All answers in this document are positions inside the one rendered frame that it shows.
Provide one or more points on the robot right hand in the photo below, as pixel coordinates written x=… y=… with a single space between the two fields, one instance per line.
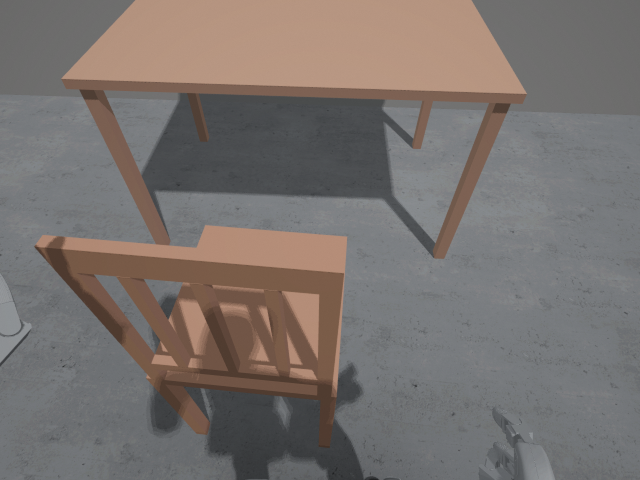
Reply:
x=529 y=461

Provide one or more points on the robot left hand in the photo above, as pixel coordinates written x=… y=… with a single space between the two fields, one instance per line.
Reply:
x=13 y=331

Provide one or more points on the table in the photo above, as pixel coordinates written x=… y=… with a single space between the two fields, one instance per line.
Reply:
x=423 y=50

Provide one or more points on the chair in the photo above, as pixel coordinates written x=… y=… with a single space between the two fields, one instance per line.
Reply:
x=259 y=311

